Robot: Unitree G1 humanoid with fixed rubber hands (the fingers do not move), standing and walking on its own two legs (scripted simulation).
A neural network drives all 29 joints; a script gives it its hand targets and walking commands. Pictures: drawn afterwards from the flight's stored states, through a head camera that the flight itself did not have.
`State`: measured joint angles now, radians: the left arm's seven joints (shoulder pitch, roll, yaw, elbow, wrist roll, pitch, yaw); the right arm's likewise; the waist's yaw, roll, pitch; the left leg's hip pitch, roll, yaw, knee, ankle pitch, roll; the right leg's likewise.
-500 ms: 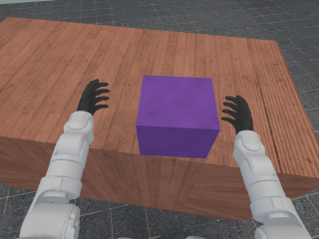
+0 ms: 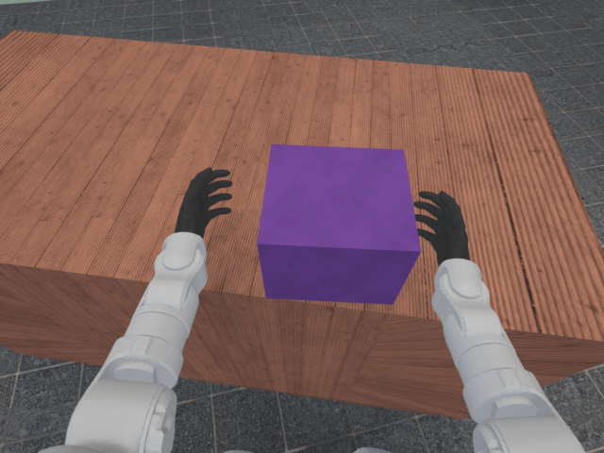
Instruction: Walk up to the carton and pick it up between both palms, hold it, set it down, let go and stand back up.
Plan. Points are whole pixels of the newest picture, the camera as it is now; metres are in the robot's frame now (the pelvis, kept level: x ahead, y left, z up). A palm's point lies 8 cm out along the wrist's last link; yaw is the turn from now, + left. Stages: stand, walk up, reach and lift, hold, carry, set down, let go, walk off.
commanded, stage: reach and lift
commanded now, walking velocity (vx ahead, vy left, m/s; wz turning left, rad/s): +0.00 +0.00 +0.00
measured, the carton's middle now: (333, 225) +0.41 -0.02 +0.02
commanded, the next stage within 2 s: none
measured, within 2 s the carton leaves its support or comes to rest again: leaves its support in 1.62 s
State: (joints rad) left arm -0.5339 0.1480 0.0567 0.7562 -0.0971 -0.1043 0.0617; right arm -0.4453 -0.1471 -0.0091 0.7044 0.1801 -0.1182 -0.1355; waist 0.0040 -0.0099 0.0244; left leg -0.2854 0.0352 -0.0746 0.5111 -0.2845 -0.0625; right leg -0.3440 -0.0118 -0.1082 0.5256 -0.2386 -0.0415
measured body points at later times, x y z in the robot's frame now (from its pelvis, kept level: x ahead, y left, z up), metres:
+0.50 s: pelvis +0.00 +0.00 +0.00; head +0.04 +0.00 +0.45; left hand +0.39 +0.13 +0.04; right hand +0.37 -0.16 +0.04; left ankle -0.01 +0.16 -0.73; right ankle +0.02 -0.09 -0.73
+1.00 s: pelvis +0.00 +0.00 +0.00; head +0.04 +0.00 +0.45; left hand +0.38 +0.14 +0.04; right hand +0.37 -0.14 +0.04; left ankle -0.01 +0.16 -0.73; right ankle +0.02 -0.09 -0.73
